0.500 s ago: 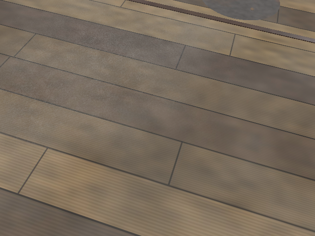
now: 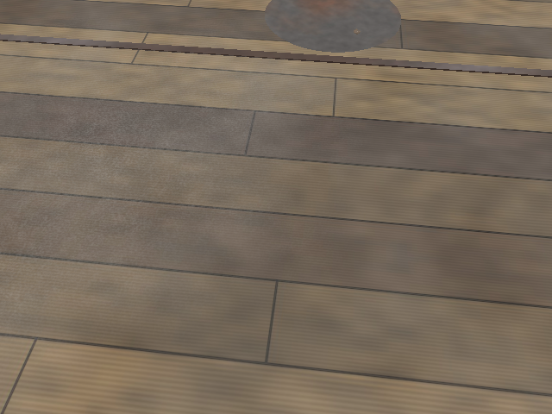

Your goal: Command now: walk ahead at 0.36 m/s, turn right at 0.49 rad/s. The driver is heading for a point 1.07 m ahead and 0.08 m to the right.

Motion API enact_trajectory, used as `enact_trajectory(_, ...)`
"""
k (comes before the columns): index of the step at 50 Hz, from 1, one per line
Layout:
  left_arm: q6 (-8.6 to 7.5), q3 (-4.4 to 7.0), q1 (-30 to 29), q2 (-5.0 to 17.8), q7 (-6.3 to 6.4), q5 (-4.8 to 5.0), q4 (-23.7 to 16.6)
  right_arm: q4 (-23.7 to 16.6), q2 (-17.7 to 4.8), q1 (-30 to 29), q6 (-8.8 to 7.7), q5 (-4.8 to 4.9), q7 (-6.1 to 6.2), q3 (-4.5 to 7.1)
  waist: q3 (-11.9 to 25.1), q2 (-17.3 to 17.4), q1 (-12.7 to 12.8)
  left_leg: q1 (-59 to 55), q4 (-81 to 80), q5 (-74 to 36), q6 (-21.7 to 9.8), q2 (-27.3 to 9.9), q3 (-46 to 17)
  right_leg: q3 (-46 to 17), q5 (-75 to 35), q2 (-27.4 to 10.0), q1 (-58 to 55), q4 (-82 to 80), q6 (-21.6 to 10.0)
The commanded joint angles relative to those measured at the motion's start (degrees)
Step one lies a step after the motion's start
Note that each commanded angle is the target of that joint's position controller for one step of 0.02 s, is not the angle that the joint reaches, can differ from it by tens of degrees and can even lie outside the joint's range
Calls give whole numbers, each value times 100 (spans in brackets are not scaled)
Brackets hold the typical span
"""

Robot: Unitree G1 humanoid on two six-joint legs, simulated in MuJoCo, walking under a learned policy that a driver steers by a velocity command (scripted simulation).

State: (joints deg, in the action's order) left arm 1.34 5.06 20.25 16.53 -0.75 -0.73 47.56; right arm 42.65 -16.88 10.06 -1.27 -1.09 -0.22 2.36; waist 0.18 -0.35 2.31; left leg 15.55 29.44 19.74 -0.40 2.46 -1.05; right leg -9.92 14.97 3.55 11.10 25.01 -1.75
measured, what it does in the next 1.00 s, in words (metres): walks ahead: left foot, then right foot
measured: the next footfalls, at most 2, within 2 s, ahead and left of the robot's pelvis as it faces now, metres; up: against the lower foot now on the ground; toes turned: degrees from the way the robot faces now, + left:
left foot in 0.02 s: +0.05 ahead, +0.10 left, +0.00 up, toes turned -3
right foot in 0.48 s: +0.33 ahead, -0.16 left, +0.00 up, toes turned -20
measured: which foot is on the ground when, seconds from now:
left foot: up 0.00-0.00, down 0.02-0.46, up 0.48-1.00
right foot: down 0.00-0.02, up 0.04-0.46, down 0.48-1.00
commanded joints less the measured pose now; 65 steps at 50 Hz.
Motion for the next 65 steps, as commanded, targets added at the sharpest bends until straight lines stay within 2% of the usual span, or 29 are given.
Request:
enact_trajectory(1, -165, 125, -813, 442, 16, 32, -628, -40, -824, 1194, -202, -38, 222, 202, 167, 410, -884, -2582, -1443, 545, -209, -976, -1011, -590, 1878, -157, 2394, 770, -378)
enact_trajectory(2, -224, -20, -976, 5, -2, 77, -927, -57, -1598, 1460, -191, -112, 250, 364, 273, 1622, -956, -2714, -2364, 2674, -678, -2502, -3437, 299, 1947, 546, 3373, 2240, -211)
enact_trajectory(3, -229, 35, -1033, 443, -7, -82, -913, -27, -1435, 1145, -171, -175, 255, 360, -255, 929, -665, -1959, -2387, 2825, -1019, -2725, -3666, 157, 1390, -88, 3507, 3026, -264)
enact_trajectory(4, -242, 81, -982, 578, -75, -97, -790, -104, -962, 839, -205, -116, 222, 238, -561, 457, -463, -1625, -2326, 2410, -997, -2408, -3092, 135, 916, -265, 3425, 3237, -273)
enact_trajectory(5, -245, 80, -790, 541, -146, -98, -663, -144, -688, 625, -250, -75, 188, 162, -626, 407, -312, -1512, -2346, 1676, -843, -2064, -2378, 230, 548, -370, 3271, 3259, -194)
enact_trajectory(7, -197, 64, -774, 488, -262, -170, -596, -98, -555, 694, -336, -57, 186, 110, -493, 679, -340, -1540, -2333, 221, -725, -1655, -1321, 509, 36, -446, 3163, 3570, -43)
enact_trajectory(14, -129, -109, -1887, 209, -444, -148, -1054, 285, -456, 1337, -410, -37, 54, 102, -584, 595, -559, -1716, -2113, -2349, -743, -1539, 131, 921, -842, -547, 3459, 2844, 129)
enact_trajectory(18, -150, -230, -2542, 98, -521, -152, -1349, 472, -580, 1505, -400, -25, 87, 126, -712, 615, -672, -1694, -2010, -3035, -656, -1599, 644, 1502, -925, -518, 2792, 1584, -102)
enact_trajectory(21, -155, -210, -2244, 189, -426, -189, -1324, 620, -771, 1577, -335, -15, 144, 156, -379, 705, -438, -1998, -1022, -5678, -519, -1640, 1078, 1917, -373, -61, 1823, 1105, -493)
enact_trajectory(23, -223, -78, -992, 440, -311, -219, -995, 663, -949, 1591, -252, 3, 187, 186, 442, 718, 148, -1724, 843, -6487, -451, -1677, 1257, 1872, -168, 327, 193, 765, -843)
enact_trajectory(24, -254, 66, 17, 735, -209, -267, -669, 565, -936, 1473, -245, -9, 181, 175, 973, 448, 626, -719, 2340, -5245, -322, -1540, 1335, 1339, -61, 84, -1296, 490, -1072)
enact_trajectory(25, -235, 221, 142, 1378, -102, -256, -696, 200, -166, 1754, -270, 16, 51, 4, 1655, -950, 272, 1626, 4440, -102, -29, -822, 1259, -1414, 818, -1797, -3197, 288, -1720)
enact_trajectory(26, -176, 240, 334, 1434, -58, -69, -827, 5, -560, 1348, -317, 30, 19, 84, 2287, -773, 529, 2392, 5497, 973, 9, -172, 212, -3658, 515, -2560, -3415, -701, -2144)
enact_trajectory(27, -153, 187, 44, 1188, 7, -41, -662, -54, -647, 860, -335, 62, 6, 110, 1348, -204, 431, 2797, 5372, 188, -67, -601, -84, -2405, -57, -2310, -2795, -785, -1867)
enact_trajectory(28, -201, 82, -250, 837, 39, -13, -605, -13, -490, 875, -390, 100, -2, 37, 643, -70, 170, 2513, 4862, -192, -111, -793, -6, -1617, -923, -2133, -1775, -867, -1688)
enact_trajectory(30, -351, -70, -605, 438, 50, -27, -505, 239, -341, 1217, -258, -29, -32, 5, 124, 64, -323, 1636, 4122, -223, -84, -1016, -55, -545, -2051, -1624, -493, -1118, -1320)
enact_trajectory(32, -520, -116, -552, 344, 12, -31, -378, 445, -266, 1513, -60, -82, -101, 14, 112, -40, -459, 1237, 3853, -292, -81, -985, -21, -49, -2370, -1454, -121, -1365, -1208)
enact_trajectory(35, -639, -92, -324, 446, -7, -37, -159, 380, -205, 1014, 19, -21, -175, 53, -259, -148, -362, 1829, 3391, -885, -102, -937, -110, 440, -2140, -1354, -171, -1751, -1007)
enact_trajectory(38, -673, -134, -84, 361, 7, -21, -8, 257, -198, 401, 6, 1, -188, 87, -498, -178, -182, 2419, 2770, -1514, -119, -728, -224, 909, -2423, -1217, -549, -1843, -690)
enact_trajectory(46, -683, -237, 423, 368, 198, -40, 405, -146, 66, -832, -71, -64, -310, -77, -640, -215, 120, 2254, 725, -2024, -355, -402, 656, 1680, -4132, -1461, -1692, -1551, -452)
enact_trajectory(50, -566, -181, 260, 738, 326, -120, 465, 60, -214, 150, -58, -88, -238, 34, 77, -571, -439, 909, 475, -814, -865, 263, 1016, 1955, -7079, -1652, -2102, 400, -312)
enact_trajectory(51, -525, -165, 193, 818, 328, -133, 425, 267, -396, 864, -97, -120, -205, 128, 461, -549, -750, 28, 179, -729, -1052, 361, 852, 1995, -6633, -1655, -1770, 1466, -331)
enact_trajectory(52, -535, -175, -27, 825, 302, -91, 277, 489, -709, 1752, -119, -204, -137, 271, 917, -217, -1249, -1363, -234, -672, -1392, -111, 110, 2106, -5092, -1471, -714, 3052, -289)
enact_trajectory(53, -604, -307, 308, 168, 159, -15, -52, 449, -1404, 1791, -67, -202, -44, 473, 1398, 1192, -816, -3249, -247, -998, -2289, -1880, -2701, 2059, 135, -386, 1819, 5299, -1)
enact_trajectory(54, -657, -232, -146, 519, 126, -65, -198, 431, -1337, 1700, -29, 69, -77, 484, 1690, 666, -945, -3542, -987, -1187, -2696, -2206, -4319, 849, 1427, 34, 2883, 6147, -3)
enact_trajectory(55, -741, -254, -689, 495, 91, -82, -408, 465, -1213, 1483, -27, 138, -49, 458, 761, 200, -877, -2786, -1113, -1748, -2443, -1985, -3433, 514, 820, -381, 3200, 5749, -27)
enact_trajectory(57, -752, -276, -562, 469, 74, -69, -374, 411, -658, 844, -31, 90, 1, 335, -82, -201, -336, -1355, -1464, -1977, -1976, -1528, -2433, 646, 426, -771, 2795, 4775, 79)
enact_trajectory(60, -424, -307, -378, 334, 37, -241, -402, 392, -550, 709, -169, 114, -5, 269, -96, -2, -37, -502, -1595, -2915, -1722, -945, -1637, 811, 365, -859, 2103, 3990, 348)
enact_trajectory(65, -343, -363, -1425, 228, -12, -198, -848, 452, -781, 1131, -197, 114, -20, 355, -239, 328, -350, -362, -1711, -2685, -1423, -608, -1500, 1033, -758, -834, 2370, 2461, 561)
